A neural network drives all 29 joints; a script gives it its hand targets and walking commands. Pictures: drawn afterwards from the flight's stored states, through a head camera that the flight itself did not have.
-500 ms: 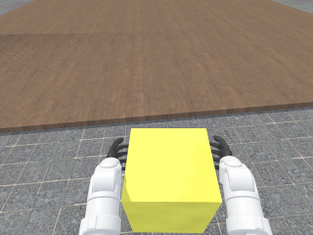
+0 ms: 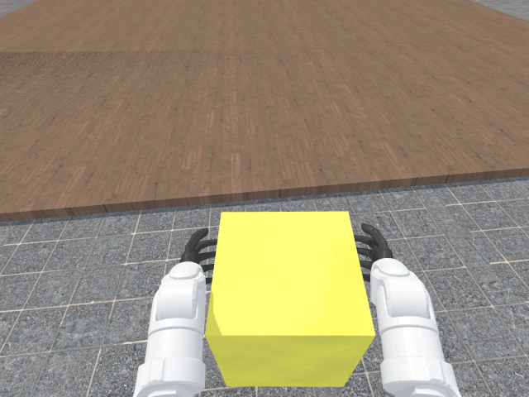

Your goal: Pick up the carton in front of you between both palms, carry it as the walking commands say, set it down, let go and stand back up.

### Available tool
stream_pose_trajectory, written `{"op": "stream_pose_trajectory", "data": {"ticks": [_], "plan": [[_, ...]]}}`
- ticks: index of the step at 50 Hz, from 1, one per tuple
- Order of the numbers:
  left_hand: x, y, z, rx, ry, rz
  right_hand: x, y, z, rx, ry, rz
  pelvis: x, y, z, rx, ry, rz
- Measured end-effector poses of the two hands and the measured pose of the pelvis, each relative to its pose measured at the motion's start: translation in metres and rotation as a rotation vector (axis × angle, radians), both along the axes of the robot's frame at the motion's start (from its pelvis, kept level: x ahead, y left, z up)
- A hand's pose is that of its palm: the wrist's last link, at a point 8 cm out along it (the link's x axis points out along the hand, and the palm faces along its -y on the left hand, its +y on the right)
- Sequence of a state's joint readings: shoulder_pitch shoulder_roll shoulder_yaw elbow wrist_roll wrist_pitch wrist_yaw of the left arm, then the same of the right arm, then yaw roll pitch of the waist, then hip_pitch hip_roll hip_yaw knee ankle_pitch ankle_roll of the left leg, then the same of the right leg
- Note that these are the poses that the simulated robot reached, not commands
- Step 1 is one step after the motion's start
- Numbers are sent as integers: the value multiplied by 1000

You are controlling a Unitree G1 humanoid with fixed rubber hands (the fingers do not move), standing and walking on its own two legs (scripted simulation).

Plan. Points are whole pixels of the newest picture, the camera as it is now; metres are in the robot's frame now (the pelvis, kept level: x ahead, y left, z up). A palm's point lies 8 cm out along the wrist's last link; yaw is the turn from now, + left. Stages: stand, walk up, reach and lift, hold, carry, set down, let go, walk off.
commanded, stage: hold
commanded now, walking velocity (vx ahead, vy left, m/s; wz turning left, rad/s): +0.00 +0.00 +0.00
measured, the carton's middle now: (284, 302) +0.28 +0.00 -0.03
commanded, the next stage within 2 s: carry in 0.70 s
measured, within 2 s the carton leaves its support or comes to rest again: neither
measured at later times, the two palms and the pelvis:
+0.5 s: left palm (193, 272) +0.29 +0.15 +0.05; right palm (382, 269) +0.29 -0.15 +0.05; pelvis +0.01 +0.00 +0.00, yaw +0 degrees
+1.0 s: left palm (212, 241) +0.34 +0.12 +0.07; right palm (395, 245) +0.33 -0.18 +0.07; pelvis +0.06 -0.02 -0.01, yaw -1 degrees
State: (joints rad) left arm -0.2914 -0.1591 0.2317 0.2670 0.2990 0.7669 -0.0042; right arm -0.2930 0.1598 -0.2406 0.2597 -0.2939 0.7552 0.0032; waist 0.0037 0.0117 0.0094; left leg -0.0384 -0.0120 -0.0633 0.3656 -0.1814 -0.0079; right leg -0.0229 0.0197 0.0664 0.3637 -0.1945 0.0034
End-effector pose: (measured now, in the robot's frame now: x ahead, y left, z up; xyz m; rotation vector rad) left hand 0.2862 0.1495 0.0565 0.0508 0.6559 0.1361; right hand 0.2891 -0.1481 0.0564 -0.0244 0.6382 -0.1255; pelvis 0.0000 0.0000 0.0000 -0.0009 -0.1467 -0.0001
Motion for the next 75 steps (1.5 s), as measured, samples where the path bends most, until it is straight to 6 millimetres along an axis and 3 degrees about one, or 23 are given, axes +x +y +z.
{"op": "stream_pose_trajectory", "data": {"ticks": [37, 45, 52, 59, 66, 71, 75], "plan": [[1, -1, -2, 17, 9, 5, 3, -1, -6, 1, 10, 17, 9, -2, -1, 5, 59, -2], [24, -8, 8, -12, -37, -3, 20, -8, 6, 28, -37, -25, 31, -3, -8, 20, 166, -41], [59, -33, 20, -27, -3, -8, 48, -34, 15, 73, -1, -69, 74, -21, -6, 9, 217, -7], [106, -22, 40, -45, 6, 41, 107, -22, 34, 87, 9, -37, 135, -19, 3, 42, 251, -14], [185, -8, 26, -67, 27, 44, 181, -8, 21, 81, 29, -47, 209, -4, -18, 56, 228, -45], [246, -25, 34, -80, 73, 9, 226, -25, 27, 98, 73, -110, 258, -9, -7, 41, 232, -49], [298, -44, 42, -71, 57, -8, 275, -44, 34, 116, 56, -132, 306, -22, -3, 32, 230, -42]]}}
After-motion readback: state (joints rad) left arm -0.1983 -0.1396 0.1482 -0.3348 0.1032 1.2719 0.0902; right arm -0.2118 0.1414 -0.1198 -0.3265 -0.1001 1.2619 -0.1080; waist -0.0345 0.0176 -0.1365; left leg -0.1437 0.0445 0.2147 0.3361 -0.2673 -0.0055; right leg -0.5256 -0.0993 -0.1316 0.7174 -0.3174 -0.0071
